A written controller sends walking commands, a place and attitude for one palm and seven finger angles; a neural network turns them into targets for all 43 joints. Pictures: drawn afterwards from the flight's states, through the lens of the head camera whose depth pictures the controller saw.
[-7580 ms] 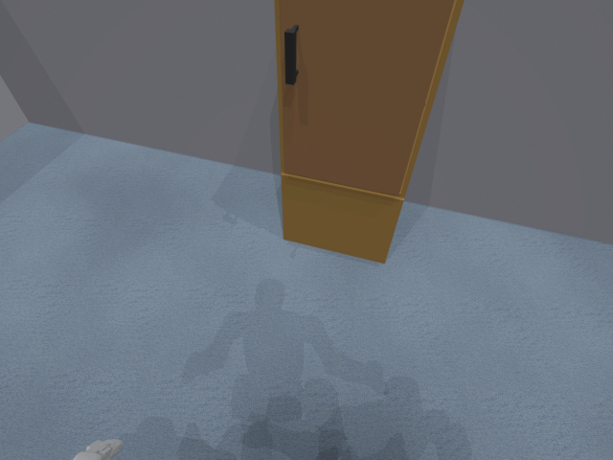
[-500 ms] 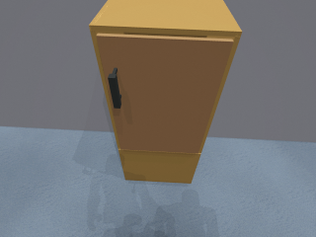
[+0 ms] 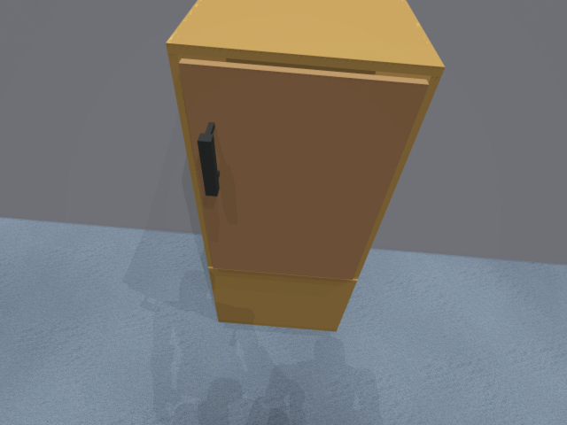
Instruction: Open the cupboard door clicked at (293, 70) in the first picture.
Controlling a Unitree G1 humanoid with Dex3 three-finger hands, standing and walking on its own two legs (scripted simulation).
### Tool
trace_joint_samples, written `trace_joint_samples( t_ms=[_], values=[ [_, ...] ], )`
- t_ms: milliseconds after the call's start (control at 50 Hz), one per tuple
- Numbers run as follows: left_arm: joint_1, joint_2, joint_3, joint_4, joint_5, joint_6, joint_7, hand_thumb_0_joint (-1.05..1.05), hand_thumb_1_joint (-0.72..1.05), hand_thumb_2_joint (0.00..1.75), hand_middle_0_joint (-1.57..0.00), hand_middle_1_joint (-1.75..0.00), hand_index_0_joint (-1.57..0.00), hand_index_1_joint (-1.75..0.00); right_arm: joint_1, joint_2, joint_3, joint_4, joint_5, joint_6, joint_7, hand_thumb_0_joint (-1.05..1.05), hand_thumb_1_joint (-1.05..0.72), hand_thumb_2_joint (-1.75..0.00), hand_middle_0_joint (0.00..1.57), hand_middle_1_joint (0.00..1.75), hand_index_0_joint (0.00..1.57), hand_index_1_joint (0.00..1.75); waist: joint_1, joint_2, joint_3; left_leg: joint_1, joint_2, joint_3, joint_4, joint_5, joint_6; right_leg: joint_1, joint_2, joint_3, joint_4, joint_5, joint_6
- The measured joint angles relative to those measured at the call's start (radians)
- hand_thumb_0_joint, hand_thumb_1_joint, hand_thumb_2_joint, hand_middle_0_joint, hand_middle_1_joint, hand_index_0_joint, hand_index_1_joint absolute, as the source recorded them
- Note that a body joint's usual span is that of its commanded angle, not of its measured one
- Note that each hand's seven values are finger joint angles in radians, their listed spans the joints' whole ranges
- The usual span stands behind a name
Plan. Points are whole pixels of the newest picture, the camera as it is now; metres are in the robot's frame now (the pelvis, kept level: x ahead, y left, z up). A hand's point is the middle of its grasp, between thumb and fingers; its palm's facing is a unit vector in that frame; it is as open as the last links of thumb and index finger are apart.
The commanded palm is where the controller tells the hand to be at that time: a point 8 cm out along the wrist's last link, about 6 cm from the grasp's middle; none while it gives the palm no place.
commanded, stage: look again from close up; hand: left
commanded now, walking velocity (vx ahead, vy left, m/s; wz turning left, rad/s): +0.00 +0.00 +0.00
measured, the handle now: (211, 159) +0.55 +0.17 +0.06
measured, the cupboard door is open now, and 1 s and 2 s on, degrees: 0 0 0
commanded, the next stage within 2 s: raise the hand with hooked fingers in 0.06 s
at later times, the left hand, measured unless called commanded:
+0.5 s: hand (183, 369) +0.20 +0.15 -0.02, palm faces -0.02 -1.00 +0.00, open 8.0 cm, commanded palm +0.14 +0.23 -0.04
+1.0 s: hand (145, 341) +0.22 +0.21 +0.00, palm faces +0.02 -1.00 -0.06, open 11.1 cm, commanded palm +0.19 +0.26 +0.01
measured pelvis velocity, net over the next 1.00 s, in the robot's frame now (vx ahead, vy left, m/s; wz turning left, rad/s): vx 0.01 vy -0.02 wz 0.04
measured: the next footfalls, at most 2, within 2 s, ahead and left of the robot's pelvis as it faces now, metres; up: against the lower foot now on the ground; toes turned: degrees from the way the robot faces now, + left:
none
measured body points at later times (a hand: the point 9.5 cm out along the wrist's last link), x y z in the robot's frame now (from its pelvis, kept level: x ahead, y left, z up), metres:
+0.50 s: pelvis -0.01 -0.01 -0.06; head +0.02 +0.00 +0.39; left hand +0.19 +0.20 -0.02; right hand +0.20 -0.27 -0.10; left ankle +0.06 +0.10 -0.74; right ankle +0.00 -0.12 -0.74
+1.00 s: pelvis +0.01 -0.02 -0.06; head +0.06 -0.02 +0.39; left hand +0.22 +0.26 +0.01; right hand +0.17 -0.25 -0.15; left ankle +0.05 +0.10 -0.74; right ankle +0.00 -0.12 -0.74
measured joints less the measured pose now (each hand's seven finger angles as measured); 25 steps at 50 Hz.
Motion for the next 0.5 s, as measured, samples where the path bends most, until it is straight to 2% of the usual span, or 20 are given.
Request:
trace_joint_samples(
  t_ms=[180,200,220,240,300,360,400,440,480,500],
  values=[
    [-0.017,0.008,0.001,-0.003,0.003,-0.002,0.008,0.00,0.91,0.90,-0.20,-0.30,-0.20,-0.30,0.002,0.000,0.001,0.002,0.000,0.003,0.001,0.01,-0.92,-0.90,0.20,0.30,0.20,0.30,-0.001,0.010,0.005,0.000,0.002,0.001,0.004,-0.007,0.000,0.007,0.002,0.001,-0.012,0.002,0.004],
    [0.034,0.011,0.005,-0.165,-0.037,0.073,0.018,0.01,0.92,0.90,-0.20,-0.30,-0.20,-0.30,0.016,-0.008,0.009,-0.045,0.011,0.001,-0.005,0.01,-0.92,-0.90,0.20,0.30,0.20,0.30,-0.007,0.015,0.018,-0.005,0.004,-0.001,0.022,-0.015,0.000,0.007,0.003,-0.001,-0.003,-0.001,0.004],
    [0.100,0.028,0.017,-0.366,-0.067,0.128,0.039,0.02,0.94,0.90,-0.20,-0.30,-0.21,-0.31,0.042,-0.016,0.017,-0.094,0.024,-0.041,-0.019,0.02,-0.93,-0.90,0.20,0.30,0.20,0.30,-0.006,0.012,0.022,-0.006,0.000,0.001,0.032,-0.022,0.001,-0.002,-0.002,0.002,0.021,-0.013,-0.001],
    [0.158,0.047,0.022,-0.532,-0.089,0.114,0.065,0.03,0.95,0.89,-0.20,-0.31,-0.21,-0.31,0.068,-0.025,0.018,-0.135,0.037,-0.095,-0.030,0.02,-0.93,-0.90,0.21,0.30,0.20,0.30,-0.007,0.009,0.010,-0.015,-0.007,0.002,0.040,-0.028,0.001,-0.021,-0.009,0.006,0.053,-0.034,-0.007],
    [0.209,0.077,0.021,-0.869,-0.149,0.031,0.112,0.04,0.94,0.88,-0.20,-0.32,-0.20,-0.32,0.089,-0.065,0.012,-0.240,0.066,-0.217,-0.049,0.02,-0.93,-0.90,0.21,0.30,0.20,0.30,-0.030,0.032,-0.017,-0.066,-0.027,-0.021,0.095,-0.046,0.006,-0.065,-0.022,0.002,0.123,-0.074,-0.001],
    [0.136,0.060,0.040,-0.986,-0.172,-0.129,0.068,0.03,0.89,0.87,-0.20,-0.35,-0.20,-0.35,0.038,-0.109,-0.006,-0.325,0.051,-0.265,-0.041,0.02,-0.92,-0.90,0.20,0.30,0.20,0.30,-0.053,0.061,-0.056,-0.172,-0.030,-0.043,0.192,-0.078,0.004,-0.158,-0.018,0.002,0.213,-0.113,-0.002],
    [0.080,0.039,0.060,-0.989,-0.194,-0.265,-0.015,0.02,0.85,0.85,-0.20,-0.37,-0.20,-0.37,-0.010,-0.122,-0.024,-0.379,0.036,-0.272,-0.022,0.02,-0.92,-0.90,0.20,0.30,0.20,0.30,-0.049,0.055,-0.096,-0.269,-0.022,-0.039,0.276,-0.109,0.000,-0.260,-0.014,0.015,0.304,-0.146,-0.006],
    [0.046,0.023,0.076,-0.974,-0.213,-0.398,-0.129,0.02,0.80,0.84,-0.20,-0.39,-0.20,-0.39,-0.057,-0.124,-0.043,-0.434,0.029,-0.267,0.003,0.01,-0.91,-0.90,0.20,0.30,0.20,0.30,-0.039,0.036,-0.125,-0.362,-0.007,-0.033,0.371,-0.145,-0.002,-0.358,-0.007,0.025,0.402,-0.182,-0.011],
    [0.040,0.022,0.090,-0.964,-0.218,-0.487,-0.240,0.01,0.75,0.82,-0.21,-0.42,-0.21,-0.42,-0.096,-0.124,-0.060,-0.494,0.028,-0.254,0.022,0.01,-0.91,-0.90,0.20,0.30,0.20,0.30,-0.030,0.017,-0.138,-0.440,0.007,-0.035,0.462,-0.185,-0.002,-0.435,0.001,0.027,0.491,-0.222,-0.016],
    [0.050,0.028,0.097,-0.966,-0.221,-0.504,-0.280,0.01,0.72,0.81,-0.21,-0.43,-0.21,-0.43,-0.112,-0.124,-0.065,-0.524,0.030,-0.243,0.025,0.01,-0.91,-0.90,0.20,0.30,0.20,0.30,-0.023,0.008,-0.141,-0.470,0.013,-0.037,0.501,-0.203,-0.005,-0.465,0.004,0.026,0.529,-0.240,-0.022]
  ],
)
